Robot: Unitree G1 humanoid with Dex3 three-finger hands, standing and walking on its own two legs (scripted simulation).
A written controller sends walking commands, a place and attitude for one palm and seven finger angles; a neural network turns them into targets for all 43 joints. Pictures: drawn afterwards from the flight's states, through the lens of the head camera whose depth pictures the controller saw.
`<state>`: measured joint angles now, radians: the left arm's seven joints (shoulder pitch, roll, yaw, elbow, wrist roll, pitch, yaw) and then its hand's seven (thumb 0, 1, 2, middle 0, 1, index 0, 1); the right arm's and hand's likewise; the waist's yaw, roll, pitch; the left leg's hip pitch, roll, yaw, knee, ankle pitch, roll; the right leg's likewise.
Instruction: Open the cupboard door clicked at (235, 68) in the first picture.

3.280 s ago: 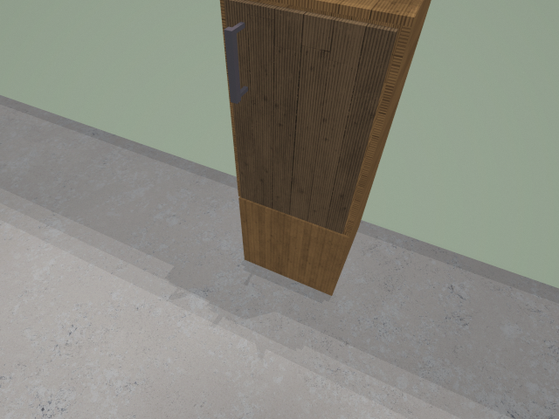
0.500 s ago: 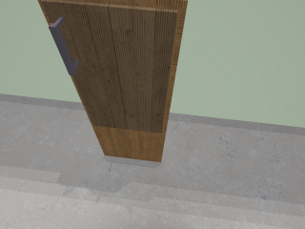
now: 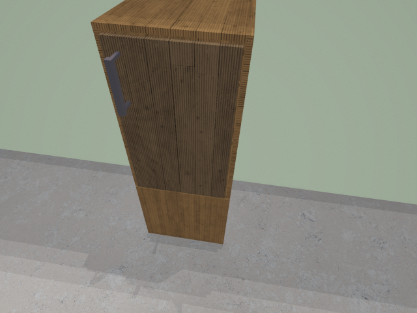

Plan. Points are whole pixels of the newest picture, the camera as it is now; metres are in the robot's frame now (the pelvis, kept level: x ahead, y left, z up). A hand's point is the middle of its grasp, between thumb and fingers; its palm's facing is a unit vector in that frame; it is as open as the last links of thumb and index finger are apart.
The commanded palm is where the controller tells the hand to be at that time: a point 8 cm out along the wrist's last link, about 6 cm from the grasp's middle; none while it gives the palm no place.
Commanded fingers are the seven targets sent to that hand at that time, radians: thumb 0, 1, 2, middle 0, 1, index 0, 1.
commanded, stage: come to a stop and stand still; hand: left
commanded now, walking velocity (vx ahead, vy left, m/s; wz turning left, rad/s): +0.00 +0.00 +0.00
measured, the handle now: (119, 85) +0.63 +0.28 +0.14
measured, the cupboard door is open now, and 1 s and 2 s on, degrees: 0 0 0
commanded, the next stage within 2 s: look again from close up in 0.22 s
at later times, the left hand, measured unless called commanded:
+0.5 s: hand out of the picture -0.03 +0.17 -0.18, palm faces +0.04 -0.99 -0.15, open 7.4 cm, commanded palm none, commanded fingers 0.00 0.90 0.90 -0.20 -0.30 -0.20 -0.30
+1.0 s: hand out of the picture +0.02 +0.17 -0.17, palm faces +0.03 -0.99 -0.16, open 7.4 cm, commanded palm none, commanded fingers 0.00 0.90 0.90 -0.20 -0.30 -0.20 -0.30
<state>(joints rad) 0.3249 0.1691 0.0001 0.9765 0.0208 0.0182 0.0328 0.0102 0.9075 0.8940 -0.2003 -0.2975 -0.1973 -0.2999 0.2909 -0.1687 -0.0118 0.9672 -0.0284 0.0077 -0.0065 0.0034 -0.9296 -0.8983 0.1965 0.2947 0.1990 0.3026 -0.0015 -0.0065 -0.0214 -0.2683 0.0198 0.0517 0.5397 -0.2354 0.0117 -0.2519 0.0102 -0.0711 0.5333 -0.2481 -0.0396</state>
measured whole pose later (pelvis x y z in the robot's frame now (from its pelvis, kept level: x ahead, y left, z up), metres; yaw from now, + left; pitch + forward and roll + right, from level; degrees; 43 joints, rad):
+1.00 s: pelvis +0.03 +0.01 +0.01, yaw -1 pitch -1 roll +0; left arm 0.33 0.12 0.00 1.09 0.02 -0.02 0.04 0.01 0.91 0.89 -0.20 -0.30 -0.19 -0.30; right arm 0.31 -0.13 0.01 1.12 -0.02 -0.03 -0.03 0.02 -0.92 -0.90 0.19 0.29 0.20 0.30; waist 0.00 -0.01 0.01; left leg -0.21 0.00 0.07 0.46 -0.23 0.03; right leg -0.21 0.00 -0.05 0.46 -0.24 -0.02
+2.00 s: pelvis +0.06 +0.10 +0.01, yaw -5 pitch +0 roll +0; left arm 0.24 0.16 0.05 1.02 0.03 0.05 0.04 0.01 0.91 0.89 -0.20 -0.30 -0.19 -0.30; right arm 0.31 -0.13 -0.01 1.02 -0.03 -0.04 -0.04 0.01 -0.93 -0.90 0.20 0.29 0.20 0.30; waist -0.01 -0.04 0.04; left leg -0.13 -0.11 0.18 0.35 -0.24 0.15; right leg -0.42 -0.04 -0.01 1.02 -0.36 0.00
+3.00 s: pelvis +0.05 +0.02 +0.01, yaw -4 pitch -2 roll +0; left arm 0.34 0.10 -0.02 1.12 0.01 -0.02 0.04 0.01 0.91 0.89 -0.20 -0.30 -0.20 -0.30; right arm 0.33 -0.12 0.01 1.15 -0.01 -0.02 -0.02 0.01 -0.91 -0.90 0.19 0.29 0.20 0.30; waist -0.01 0.00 0.01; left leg -0.14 0.01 0.13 0.45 -0.28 0.03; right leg -0.18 0.02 -0.07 0.46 -0.25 -0.05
